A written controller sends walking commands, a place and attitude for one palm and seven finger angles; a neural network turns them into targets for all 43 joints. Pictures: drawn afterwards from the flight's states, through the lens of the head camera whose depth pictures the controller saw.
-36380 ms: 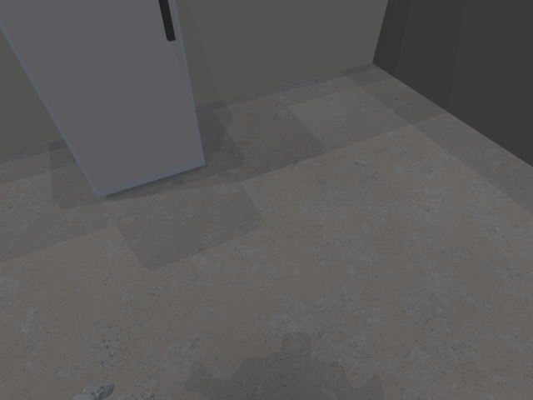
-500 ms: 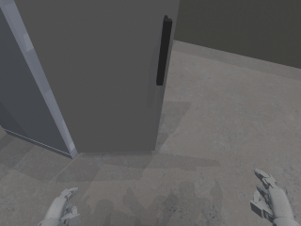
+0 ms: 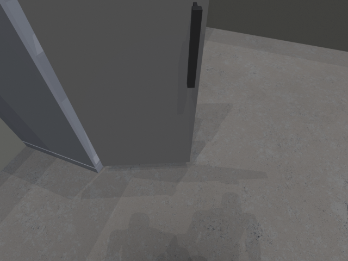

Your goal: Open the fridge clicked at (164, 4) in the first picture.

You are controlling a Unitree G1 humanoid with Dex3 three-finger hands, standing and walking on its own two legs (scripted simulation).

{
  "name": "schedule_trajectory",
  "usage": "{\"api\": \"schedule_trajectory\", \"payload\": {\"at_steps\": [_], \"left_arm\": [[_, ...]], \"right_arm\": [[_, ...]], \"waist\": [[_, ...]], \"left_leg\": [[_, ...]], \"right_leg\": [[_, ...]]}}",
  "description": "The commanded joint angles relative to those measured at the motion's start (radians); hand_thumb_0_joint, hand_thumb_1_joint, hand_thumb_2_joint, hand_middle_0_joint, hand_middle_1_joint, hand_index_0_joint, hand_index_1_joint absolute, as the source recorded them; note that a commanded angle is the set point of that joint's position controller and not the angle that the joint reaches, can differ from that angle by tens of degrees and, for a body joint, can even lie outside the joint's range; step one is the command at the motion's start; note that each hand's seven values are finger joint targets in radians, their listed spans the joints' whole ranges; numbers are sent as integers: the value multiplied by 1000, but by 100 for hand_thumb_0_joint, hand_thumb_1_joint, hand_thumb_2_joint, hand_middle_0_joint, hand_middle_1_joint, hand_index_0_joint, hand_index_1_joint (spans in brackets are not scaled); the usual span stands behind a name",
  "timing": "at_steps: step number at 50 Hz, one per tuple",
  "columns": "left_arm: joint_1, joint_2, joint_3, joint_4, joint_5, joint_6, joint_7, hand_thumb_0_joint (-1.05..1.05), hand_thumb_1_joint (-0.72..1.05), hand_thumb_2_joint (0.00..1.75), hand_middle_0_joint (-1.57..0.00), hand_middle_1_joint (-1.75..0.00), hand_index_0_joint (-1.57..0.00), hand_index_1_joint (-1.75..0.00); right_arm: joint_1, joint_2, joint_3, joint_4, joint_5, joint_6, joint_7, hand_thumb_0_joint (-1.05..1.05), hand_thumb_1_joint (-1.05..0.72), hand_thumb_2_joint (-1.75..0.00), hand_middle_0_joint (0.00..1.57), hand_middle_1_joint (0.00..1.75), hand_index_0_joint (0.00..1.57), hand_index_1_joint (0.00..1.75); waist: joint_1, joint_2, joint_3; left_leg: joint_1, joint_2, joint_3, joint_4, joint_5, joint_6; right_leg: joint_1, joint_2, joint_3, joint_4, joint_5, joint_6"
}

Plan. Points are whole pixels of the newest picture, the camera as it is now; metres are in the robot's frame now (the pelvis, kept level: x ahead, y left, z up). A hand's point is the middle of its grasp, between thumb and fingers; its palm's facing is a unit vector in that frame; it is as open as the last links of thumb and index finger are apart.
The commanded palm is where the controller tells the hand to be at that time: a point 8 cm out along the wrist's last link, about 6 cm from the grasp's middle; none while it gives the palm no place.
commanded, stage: let the arm hang, fingers relaxed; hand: right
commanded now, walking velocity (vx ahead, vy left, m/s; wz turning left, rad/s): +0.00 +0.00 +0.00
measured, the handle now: (192, 49) +0.73 -0.01 +0.10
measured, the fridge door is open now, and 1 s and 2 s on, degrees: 66 66 66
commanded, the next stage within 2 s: look to check the result in 0.46 s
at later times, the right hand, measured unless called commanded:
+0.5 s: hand out of the picture +0.04 -0.18 -0.18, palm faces +0.01 +0.98 -0.19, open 7.3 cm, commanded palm none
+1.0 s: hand out of the picture +0.03 -0.17 -0.18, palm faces +0.01 +0.98 -0.18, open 7.4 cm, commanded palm none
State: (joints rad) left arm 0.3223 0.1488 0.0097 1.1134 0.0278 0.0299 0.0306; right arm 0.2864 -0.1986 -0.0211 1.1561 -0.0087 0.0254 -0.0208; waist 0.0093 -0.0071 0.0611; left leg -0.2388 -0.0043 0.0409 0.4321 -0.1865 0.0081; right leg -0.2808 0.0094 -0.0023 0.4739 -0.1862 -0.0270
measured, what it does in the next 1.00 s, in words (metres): stands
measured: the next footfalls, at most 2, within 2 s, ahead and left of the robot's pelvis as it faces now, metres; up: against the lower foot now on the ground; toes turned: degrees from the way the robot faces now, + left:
none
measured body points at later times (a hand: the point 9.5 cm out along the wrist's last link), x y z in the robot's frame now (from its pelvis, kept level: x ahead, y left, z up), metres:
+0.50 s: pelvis +0.01 -0.01 +0.00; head +0.02 -0.01 +0.45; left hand +0.02 +0.22 -0.16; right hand +0.04 -0.23 -0.16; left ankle +0.03 +0.12 -0.74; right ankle +0.04 -0.10 -0.74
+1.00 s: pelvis +0.02 +0.00 +0.00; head +0.04 -0.01 +0.45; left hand +0.03 +0.22 -0.16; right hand +0.03 -0.23 -0.16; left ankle +0.03 +0.12 -0.74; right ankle +0.04 -0.10 -0.74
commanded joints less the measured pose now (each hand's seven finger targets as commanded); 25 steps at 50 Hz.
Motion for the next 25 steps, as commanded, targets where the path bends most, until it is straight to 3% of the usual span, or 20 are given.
{"api": "schedule_trajectory", "payload": {"at_steps": [1, 11, 15, 25], "left_arm": [[30, 119, 24, -45, -3, -23, 6, 0, 90, 90, -20, -30, -20, -30], [14, 90, 22, -36, -3, -27, 2, 0, 90, 90, -20, -30, -20, -30], [-1, 88, 19, -32, -2, -33, 3, 0, 90, 90, -20, -30, -20, -30], [-30, 106, 16, -30, -5, -35, 5, 0, 90, 90, -20, -30, -20, -30]], "right_arm": [[12, -85, -13, -47, -7, -24, -7, 0, -90, -90, 20, 30, 20, 30], [-5, -68, -14, -64, -10, -29, -12, 0, -90, -90, 20, 30, 20, 30], [-14, -62, -16, -65, -8, -33, -11, 0, -90, -90, 20, 30, 20, 30], [-21, -69, -12, -54, -6, -37, -8, 0, -90, -90, 20, 30, 20, 30]], "waist": [[-8, 4, -6], [-5, 24, 2], [-4, -14, -10], [-1, -21, -25]], "left_leg": [[11, 84, -92, -91, -139, 39], [1, 90, -93, -84, -100, 31], [16, 92, -95, -79, -56, 29], [30, 95, -96, -98, -27, 26]], "right_leg": [[-48, -103, 116, -146, -127, -23], [-28, -95, 104, -146, -83, -19], [-12, -100, 103, -153, -38, -17], [37, -103, 98, -153, 3, -12]]}}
